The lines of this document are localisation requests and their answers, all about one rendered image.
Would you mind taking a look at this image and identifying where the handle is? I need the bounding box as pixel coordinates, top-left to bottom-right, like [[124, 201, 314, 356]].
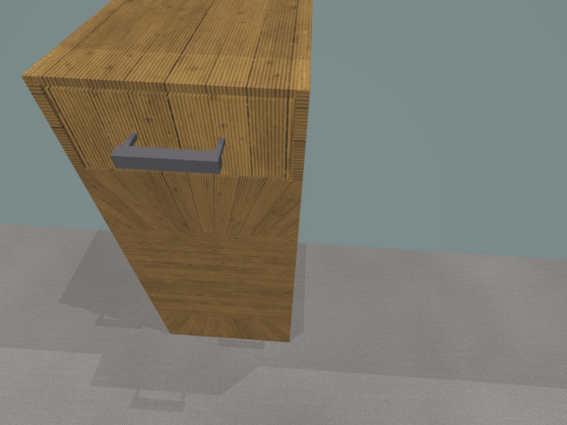
[[111, 133, 225, 174]]

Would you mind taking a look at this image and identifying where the drawer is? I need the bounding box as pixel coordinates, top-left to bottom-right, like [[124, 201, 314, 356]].
[[44, 86, 296, 179]]

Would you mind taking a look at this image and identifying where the cabinet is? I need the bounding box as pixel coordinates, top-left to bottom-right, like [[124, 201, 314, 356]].
[[21, 0, 313, 343]]

